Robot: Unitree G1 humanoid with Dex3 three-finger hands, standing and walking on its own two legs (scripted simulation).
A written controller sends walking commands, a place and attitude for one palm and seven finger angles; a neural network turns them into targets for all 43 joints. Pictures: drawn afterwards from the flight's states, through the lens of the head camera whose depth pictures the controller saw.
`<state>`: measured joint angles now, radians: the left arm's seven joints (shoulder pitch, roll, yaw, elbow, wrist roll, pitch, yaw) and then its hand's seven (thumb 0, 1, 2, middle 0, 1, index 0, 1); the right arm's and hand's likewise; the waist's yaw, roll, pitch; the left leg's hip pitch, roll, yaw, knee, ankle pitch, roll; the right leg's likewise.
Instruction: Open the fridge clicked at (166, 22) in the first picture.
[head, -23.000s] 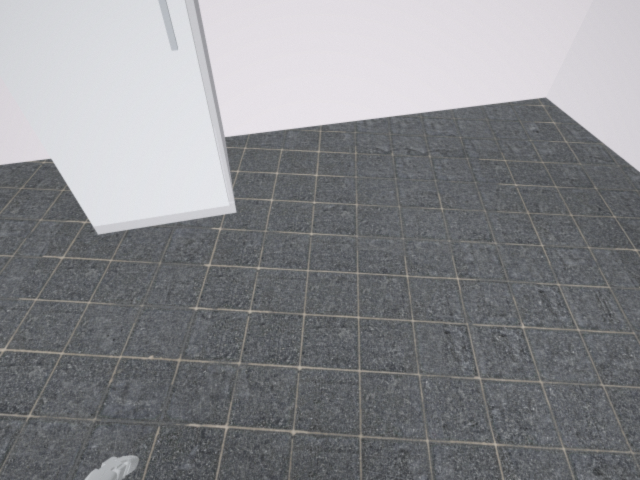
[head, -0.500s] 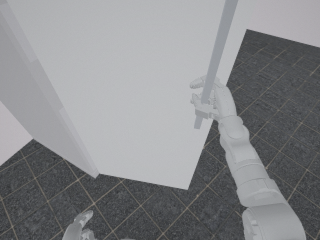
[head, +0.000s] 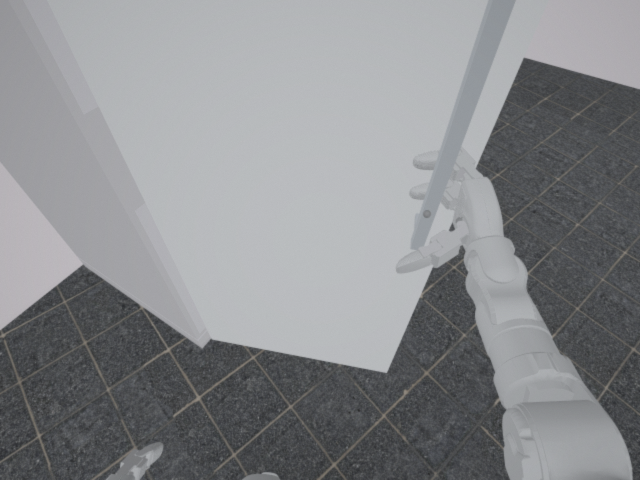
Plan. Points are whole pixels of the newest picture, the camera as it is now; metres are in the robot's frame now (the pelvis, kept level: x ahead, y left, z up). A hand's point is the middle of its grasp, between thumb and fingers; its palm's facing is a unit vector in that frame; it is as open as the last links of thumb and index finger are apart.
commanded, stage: loosen the grip on the handle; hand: right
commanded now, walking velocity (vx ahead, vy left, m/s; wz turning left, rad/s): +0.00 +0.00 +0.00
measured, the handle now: (464, 94) +0.48 -0.08 +0.25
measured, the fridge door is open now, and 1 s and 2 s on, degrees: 68 67 67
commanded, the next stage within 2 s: slip the hand off the handle in 0.02 s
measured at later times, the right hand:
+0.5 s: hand (475, 225) +0.42 -0.14 +0.10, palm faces -0.14 +0.98 -0.15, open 14.7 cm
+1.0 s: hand (474, 262) +0.37 -0.13 +0.10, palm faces -0.19 +0.97 -0.14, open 14.7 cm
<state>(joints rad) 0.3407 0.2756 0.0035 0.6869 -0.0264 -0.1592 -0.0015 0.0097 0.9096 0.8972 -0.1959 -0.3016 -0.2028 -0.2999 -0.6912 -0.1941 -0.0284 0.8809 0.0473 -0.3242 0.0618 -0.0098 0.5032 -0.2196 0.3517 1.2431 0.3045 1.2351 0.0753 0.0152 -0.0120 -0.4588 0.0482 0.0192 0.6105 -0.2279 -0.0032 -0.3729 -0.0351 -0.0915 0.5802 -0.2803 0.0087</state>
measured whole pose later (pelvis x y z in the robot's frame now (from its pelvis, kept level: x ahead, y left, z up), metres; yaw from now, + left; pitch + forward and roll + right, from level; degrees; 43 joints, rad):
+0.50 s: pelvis +0.01 -0.01 +0.00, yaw +0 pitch +6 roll -1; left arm 0.31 0.26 -0.02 0.63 -0.03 -0.08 0.01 0.01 0.91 0.90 -0.20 -0.30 -0.20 -0.30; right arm -0.60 -0.26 -0.11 0.80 0.08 -0.32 0.19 -0.02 0.55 -0.20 0.28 1.16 0.25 1.15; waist 0.04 0.01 -0.04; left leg -0.49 0.05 0.02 0.65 -0.27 -0.01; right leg -0.41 -0.03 -0.08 0.64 -0.33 0.00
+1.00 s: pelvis +0.02 -0.01 -0.01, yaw -1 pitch +4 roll +0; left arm 0.29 0.25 -0.02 0.58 -0.03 -0.08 -0.01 0.01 0.91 0.90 -0.20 -0.30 -0.20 -0.30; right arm -0.30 -0.21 -0.03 0.41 0.11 -0.24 0.22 -0.02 0.55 -0.20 0.26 1.15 0.25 1.15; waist 0.00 -0.02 -0.05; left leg -0.46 0.06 0.03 0.68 -0.30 -0.02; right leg -0.39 -0.03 -0.08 0.67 -0.36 0.00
